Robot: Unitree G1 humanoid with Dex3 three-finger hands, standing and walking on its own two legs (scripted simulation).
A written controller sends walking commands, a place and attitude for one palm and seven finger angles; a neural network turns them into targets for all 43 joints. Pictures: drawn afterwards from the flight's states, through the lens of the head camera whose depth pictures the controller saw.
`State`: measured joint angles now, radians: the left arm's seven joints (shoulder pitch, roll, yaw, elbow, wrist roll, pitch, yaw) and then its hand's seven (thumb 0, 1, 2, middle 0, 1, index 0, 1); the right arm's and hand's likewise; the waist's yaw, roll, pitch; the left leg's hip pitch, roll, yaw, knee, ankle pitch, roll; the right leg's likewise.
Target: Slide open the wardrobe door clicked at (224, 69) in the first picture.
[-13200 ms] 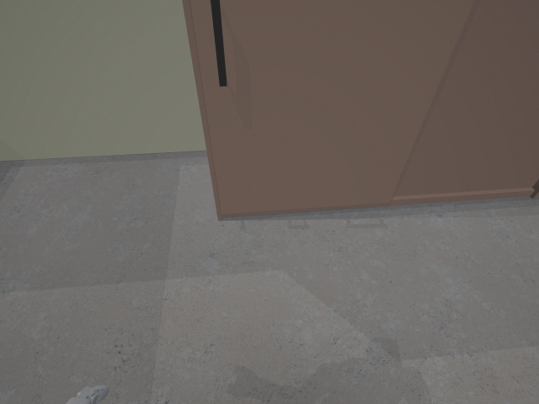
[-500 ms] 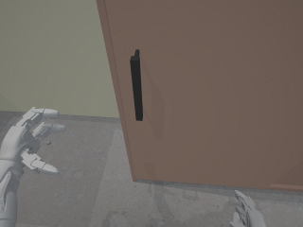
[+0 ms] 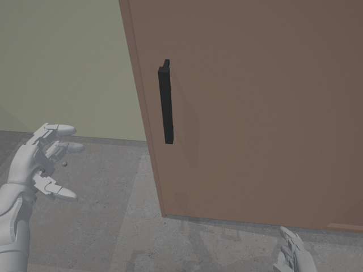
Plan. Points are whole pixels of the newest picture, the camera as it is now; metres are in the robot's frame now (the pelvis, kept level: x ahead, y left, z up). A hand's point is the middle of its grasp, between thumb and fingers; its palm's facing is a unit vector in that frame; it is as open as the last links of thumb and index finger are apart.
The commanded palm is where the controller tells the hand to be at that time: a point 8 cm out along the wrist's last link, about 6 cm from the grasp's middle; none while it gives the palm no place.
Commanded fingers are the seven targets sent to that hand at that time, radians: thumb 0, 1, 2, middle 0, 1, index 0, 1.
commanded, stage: move the hooked fingers beside the handle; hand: left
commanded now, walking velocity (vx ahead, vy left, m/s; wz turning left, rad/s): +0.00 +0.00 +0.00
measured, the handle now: (168, 105) +0.50 +0.09 +0.09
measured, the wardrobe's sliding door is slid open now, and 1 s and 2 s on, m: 0.00 0.00 0.00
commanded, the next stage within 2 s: none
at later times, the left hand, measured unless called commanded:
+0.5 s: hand (99, 142) +0.35 +0.22 +0.11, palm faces +0.00 -1.00 -0.01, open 14.0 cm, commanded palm +0.33 +0.27 +0.12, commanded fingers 0.00 -0.50 0.30 -0.30 -1.20 -0.30 -1.20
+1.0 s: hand (120, 128) +0.40 +0.18 +0.11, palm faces -0.01 -1.00 -0.01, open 14.0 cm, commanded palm +0.38 +0.23 +0.11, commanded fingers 0.00 -0.50 0.30 -0.30 -1.20 -0.30 -1.20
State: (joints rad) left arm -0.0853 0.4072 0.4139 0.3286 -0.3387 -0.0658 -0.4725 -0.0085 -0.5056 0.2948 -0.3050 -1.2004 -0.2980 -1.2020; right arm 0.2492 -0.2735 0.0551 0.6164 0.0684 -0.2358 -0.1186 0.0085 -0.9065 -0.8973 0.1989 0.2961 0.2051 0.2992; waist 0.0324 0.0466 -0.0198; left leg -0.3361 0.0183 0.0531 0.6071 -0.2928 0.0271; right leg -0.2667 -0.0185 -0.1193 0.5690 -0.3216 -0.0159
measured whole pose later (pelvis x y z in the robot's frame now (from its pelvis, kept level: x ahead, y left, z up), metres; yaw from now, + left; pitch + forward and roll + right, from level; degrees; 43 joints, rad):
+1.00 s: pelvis +0.01 +0.00 +0.00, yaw -1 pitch +5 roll +0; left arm -0.43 0.31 0.27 0.60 -0.22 -0.15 -0.24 -0.01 -0.51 0.29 -0.30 -1.20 -0.30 -1.20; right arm 0.29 -0.26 0.03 0.65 0.06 -0.12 -0.08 0.01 -0.91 -0.90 0.20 0.30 0.20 0.30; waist -0.03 0.03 -0.03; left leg -0.40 0.02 0.07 0.63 -0.31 0.03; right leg -0.35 -0.02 -0.10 0.61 -0.34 -0.02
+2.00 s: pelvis +0.00 +0.00 -0.01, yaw -3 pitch +9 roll -1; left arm -0.67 0.31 0.28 0.92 -0.16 -0.28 -0.17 -0.01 -0.51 0.29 -0.31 -1.20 -0.30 -1.20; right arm 0.34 -0.26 0.01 0.66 0.05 -0.03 -0.03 0.00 -0.91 -0.90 0.20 0.30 0.20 0.30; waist -0.07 0.03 -0.07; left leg -0.52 0.04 0.09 0.70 -0.33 0.03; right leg -0.47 -0.01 -0.08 0.67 -0.35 -0.01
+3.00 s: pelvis +0.00 +0.00 -0.01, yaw -2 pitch +9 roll -1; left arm -0.74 0.26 0.22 0.96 -0.13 -0.29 -0.07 -0.01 -0.50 0.29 -0.34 -1.22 -0.32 -1.23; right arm 0.35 -0.25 0.01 0.69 0.04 -0.03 -0.02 0.00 -0.91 -0.90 0.20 0.30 0.20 0.30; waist -0.07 0.03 -0.07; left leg -0.54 0.04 0.07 0.71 -0.33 0.02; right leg -0.49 0.00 -0.09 0.69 -0.36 -0.02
